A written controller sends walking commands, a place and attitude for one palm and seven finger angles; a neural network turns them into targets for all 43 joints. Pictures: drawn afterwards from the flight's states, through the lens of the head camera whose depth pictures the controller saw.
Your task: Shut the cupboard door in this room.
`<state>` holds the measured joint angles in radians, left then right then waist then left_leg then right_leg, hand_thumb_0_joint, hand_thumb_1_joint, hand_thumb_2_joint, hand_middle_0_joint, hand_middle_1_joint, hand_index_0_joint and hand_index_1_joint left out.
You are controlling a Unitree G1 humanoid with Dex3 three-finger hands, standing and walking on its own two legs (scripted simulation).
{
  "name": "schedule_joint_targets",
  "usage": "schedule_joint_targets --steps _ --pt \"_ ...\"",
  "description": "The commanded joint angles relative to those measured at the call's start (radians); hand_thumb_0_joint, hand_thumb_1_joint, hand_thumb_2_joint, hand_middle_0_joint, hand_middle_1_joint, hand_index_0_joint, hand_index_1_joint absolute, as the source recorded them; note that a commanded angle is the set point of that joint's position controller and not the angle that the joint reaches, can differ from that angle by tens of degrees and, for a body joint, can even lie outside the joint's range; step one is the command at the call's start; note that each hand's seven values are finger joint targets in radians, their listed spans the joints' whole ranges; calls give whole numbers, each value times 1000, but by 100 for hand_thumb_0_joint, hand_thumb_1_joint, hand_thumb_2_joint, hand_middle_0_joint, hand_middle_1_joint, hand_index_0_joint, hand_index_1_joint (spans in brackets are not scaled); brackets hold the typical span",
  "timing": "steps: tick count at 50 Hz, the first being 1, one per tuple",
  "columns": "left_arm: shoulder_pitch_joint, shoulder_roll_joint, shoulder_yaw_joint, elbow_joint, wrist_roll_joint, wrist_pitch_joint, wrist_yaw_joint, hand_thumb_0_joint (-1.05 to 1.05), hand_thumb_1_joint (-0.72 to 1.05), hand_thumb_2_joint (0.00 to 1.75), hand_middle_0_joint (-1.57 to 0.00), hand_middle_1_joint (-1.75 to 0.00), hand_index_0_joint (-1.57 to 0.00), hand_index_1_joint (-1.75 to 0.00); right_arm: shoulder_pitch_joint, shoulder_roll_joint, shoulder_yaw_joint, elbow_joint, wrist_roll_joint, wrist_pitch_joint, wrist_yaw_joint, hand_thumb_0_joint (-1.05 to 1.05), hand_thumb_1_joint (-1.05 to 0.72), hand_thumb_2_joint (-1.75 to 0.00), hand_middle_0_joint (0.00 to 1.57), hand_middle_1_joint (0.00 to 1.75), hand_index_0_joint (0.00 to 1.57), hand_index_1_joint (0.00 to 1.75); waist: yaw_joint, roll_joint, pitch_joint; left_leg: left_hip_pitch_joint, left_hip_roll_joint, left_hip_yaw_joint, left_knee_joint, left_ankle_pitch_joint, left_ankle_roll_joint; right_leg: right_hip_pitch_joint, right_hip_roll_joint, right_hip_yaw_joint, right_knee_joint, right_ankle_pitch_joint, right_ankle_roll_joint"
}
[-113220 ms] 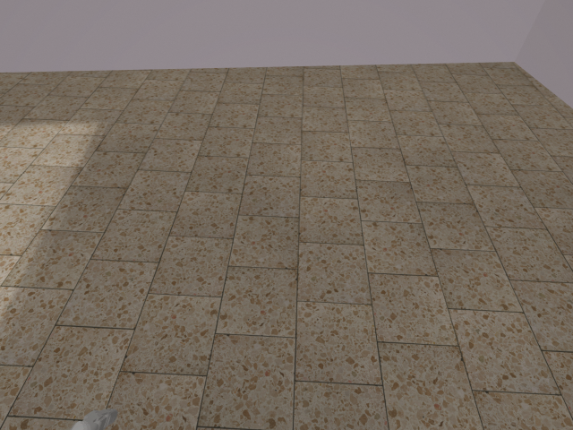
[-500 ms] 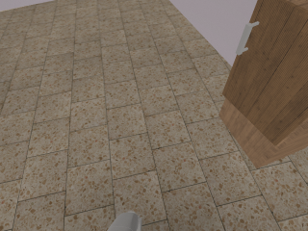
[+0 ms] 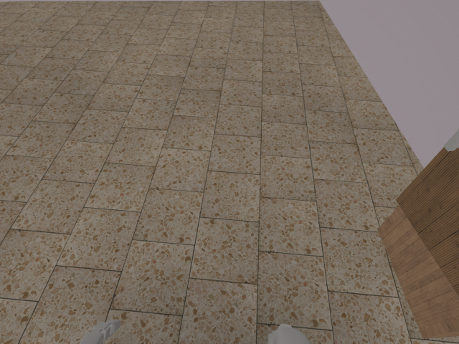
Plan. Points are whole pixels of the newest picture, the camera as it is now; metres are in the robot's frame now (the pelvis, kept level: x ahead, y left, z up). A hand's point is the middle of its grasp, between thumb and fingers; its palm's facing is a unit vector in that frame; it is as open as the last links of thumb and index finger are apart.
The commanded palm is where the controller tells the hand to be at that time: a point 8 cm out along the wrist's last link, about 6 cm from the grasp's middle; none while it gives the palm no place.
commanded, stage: walk to a spot facing it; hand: left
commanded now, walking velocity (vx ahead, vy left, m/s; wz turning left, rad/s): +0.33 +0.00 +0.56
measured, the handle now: out of the picture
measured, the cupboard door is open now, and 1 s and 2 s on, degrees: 8 8 8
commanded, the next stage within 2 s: turn to face it in 0.62 s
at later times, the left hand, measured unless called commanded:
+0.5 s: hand out of the picture +0.08 +0.17 -0.18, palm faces +0.39 -0.90 -0.18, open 7.3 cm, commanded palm none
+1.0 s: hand (102, 252) +0.33 +0.31 -0.17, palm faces +0.45 -0.88 -0.16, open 7.3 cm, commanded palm none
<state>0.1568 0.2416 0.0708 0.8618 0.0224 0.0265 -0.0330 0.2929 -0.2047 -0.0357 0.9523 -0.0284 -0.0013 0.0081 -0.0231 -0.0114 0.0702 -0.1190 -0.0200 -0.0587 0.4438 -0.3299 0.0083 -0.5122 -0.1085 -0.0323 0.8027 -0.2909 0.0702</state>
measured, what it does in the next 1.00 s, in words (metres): walks ahead, turning left: right foot, then left foot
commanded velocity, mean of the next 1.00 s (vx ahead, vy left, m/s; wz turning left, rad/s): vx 0.19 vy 0.00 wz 0.21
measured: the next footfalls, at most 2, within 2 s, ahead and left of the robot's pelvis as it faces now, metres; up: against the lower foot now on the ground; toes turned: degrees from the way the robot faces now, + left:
right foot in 0.08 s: +0.15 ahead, -0.15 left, +0.00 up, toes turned -2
left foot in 0.56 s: +0.28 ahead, +0.15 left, +0.00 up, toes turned +29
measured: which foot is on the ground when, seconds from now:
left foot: down 0.00-0.08, up 0.10-0.54, down 0.56-1.00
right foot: up 0.00-0.06, down 0.08-0.54, up 0.56-1.00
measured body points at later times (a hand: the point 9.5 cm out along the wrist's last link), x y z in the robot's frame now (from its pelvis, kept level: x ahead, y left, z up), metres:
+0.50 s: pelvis +0.17 +0.01 -0.01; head +0.22 +0.05 +0.44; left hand +0.06 +0.21 -0.17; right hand +0.36 -0.19 -0.14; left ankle +0.22 +0.13 -0.71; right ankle +0.11 -0.15 -0.74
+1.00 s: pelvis +0.32 +0.11 +0.00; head +0.33 +0.14 +0.45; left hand +0.30 +0.36 -0.15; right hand +0.43 -0.09 -0.14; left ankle +0.24 +0.13 -0.74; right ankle +0.43 +0.00 -0.69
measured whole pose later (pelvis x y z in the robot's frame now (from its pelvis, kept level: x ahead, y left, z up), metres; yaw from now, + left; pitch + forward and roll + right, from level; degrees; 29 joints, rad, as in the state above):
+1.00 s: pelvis +0.32 +0.11 +0.00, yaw +24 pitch -1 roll -1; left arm 0.17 0.19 0.05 0.94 0.02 0.04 0.01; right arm 0.29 -0.13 -0.01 1.02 -0.02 -0.02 -0.03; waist 0.00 -0.04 0.06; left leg -0.07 -0.06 0.10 0.39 -0.31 0.10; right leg -0.50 -0.04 -0.01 0.89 -0.20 0.03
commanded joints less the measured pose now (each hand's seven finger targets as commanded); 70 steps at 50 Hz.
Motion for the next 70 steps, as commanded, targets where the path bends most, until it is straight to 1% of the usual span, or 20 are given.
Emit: schedule_joint_targets --steps 1,3,4,5,9,11,22,26,28,29,34,42,51,55,56,57,58,60,65,70 --pt "48 84 25 -69 2 -44 -4 0 90 90 -20 -30 -20 -30 -62 -213 -61 -70 -2 -27 -14 0 -90 -90 20 30 20 30 54 140 -6 -225 183 -196 -122 -23 149 262 69 -54 -171 78 0" --pt "285 176 52 -1 11 -67 11 0 90 90 -20 -30 -20 -30 -76 -159 -54 -79 13 -30 -7 0 -90 -90 20 30 20 30 162 -95 -104 -449 45 -91 209 -138 80 639 -38 77 -361 -77 -32" --pt "360 288 75 5 24 -75 27 0 90 90 -20 -30 -20 -30 -29 -76 -40 -106 24 -32 -3 0 -90 -90 20 30 20 30 182 -433 -198 -583 -83 30 605 -315 28 724 -355 500 -563 -363 -117" --pt "304 259 62 -8 8 -65 37 0 90 90 -20 -30 -20 -30 -58 -115 -53 -113 11 -24 0 0 -90 -90 20 30 20 30 142 -324 -122 -602 -13 -27 797 -269 36 561 -399 602 -665 -523 -147" --pt "74 95 21 -42 7 -79 44 0 90 90 -20 -30 -20 -30 -23 -88 -52 -47 -2 -6 22 0 -90 -90 20 30 20 30 7 -173 -33 -500 107 -7 875 42 8 288 -268 167 -623 -213 -113" --pt "123 75 15 -24 7 -96 42 0 90 90 -20 -30 -20 -30 -20 -57 -43 -39 3 1 30 0 -90 -90 20 30 20 30 6 -135 -54 -518 89 29 823 94 -8 359 -221 2 -582 88 -111" --pt "249 113 22 65 12 -101 48 0 90 90 -20 -30 -20 -30 -259 -34 -16 -134 3 -3 57 0 -90 -90 20 30 20 30 56 -125 3 -511 98 177 324 57 15 561 -284 -205 -502 486 -144" --pt "189 173 42 47 1 -95 41 0 90 90 -20 -30 -20 -30 14 -139 -48 -83 -5 -21 45 0 -90 -90 20 30 20 30 -95 -40 -172 4 4 204 111 98 70 402 -257 -300 -47 592 -97" --pt "139 91 18 -43 -10 -77 19 0 90 90 -20 -30 -20 -30 210 -364 -100 -48 -2 -28 12 0 -90 -90 20 30 20 30 -169 366 -314 363 404 -488 -71 312 246 -153 13 -170 510 -342 -2" --pt "37 124 16 -82 -7 -67 26 0 90 90 -20 -30 -20 -30 203 -356 -92 -37 13 -19 -3 0 -90 -90 20 30 20 30 -162 189 -265 321 436 -509 -111 312 264 -212 -16 -26 577 -287 -19" --pt "156 55 25 13 12 -42 23 0 90 90 -20 -30 -20 -30 -66 -189 -37 -107 7 -53 -25 0 -90 -90 20 30 20 30 15 122 -117 -49 247 -161 -138 390 142 -68 -58 29 450 -22 -3" --pt "128 4 -10 53 -2 -11 46 0 90 90 -20 -30 -20 -30 26 -94 -8 -11 14 -58 -48 0 -90 -90 20 30 20 30 38 79 -96 44 213 -3 -114 901 59 -39 32 43 249 127 -13" --pt "-19 4 -3 -1 -3 7 33 0 90 90 -20 -30 -20 -30 62 -97 -14 42 -3 -26 -68 0 -90 -90 20 30 20 30 -2 113 16 101 325 49 -46 911 140 14 65 -1 -17 -1 -68" --pt "130 16 10 20 -1 -2 32 0 90 90 -20 -30 -20 -30 31 -127 -27 33 11 -16 -68 0 -90 -90 20 30 20 30 61 88 -80 110 304 111 159 1000 96 218 107 -41 -188 75 -97" --pt "222 37 17 45 2 -12 33 0 90 90 -20 -30 -20 -30 4 -135 -34 18 22 -16 -64 0 -90 -90 20 30 20 30 103 50 -137 65 256 141 299 933 59 343 99 -12 -297 237 -118" --pt "309 112 34 67 11 -27 42 0 90 90 -20 -30 -20 -30 -2 -113 -39 -4 36 -17 -59 0 -90 -90 20 30 20 30 122 -105 -225 -137 135 204 562 592 -2 555 -81 243 -332 674 -219" --pt "337 167 42 86 -2 -33 52 0 90 90 -20 -30 -20 -30 -37 -79 -32 -38 33 -19 -52 0 -90 -90 20 30 20 30 118 -215 -225 -392 -23 204 792 -271 -56 672 -285 474 -370 1128 -367" --pt "232 120 42 47 -3 -20 75 0 90 90 -20 -30 -20 -30 -110 -67 -27 -53 25 0 -56 0 -90 -90 20 30 20 30 100 -110 -131 -490 66 19 838 -242 -42 567 -252 440 -397 882 -388" --pt "91 111 35 5 2 -28 66 0 90 90 -20 -30 -20 -30 -72 -34 -25 -51 15 29 -33 0 -90 -90 20 30 20 30 11 -40 -111 -377 78 44 661 -71 -74 346 -108 265 -445 578 -272" --pt "123 134 47 9 6 -20 46 0 90 90 -20 -30 -20 -30 -143 -55 -30 -93 18 24 -35 0 -90 -90 20 30 20 30 37 -137 -104 -370 54 68 477 -46 -87 358 -64 301 -416 562 -253"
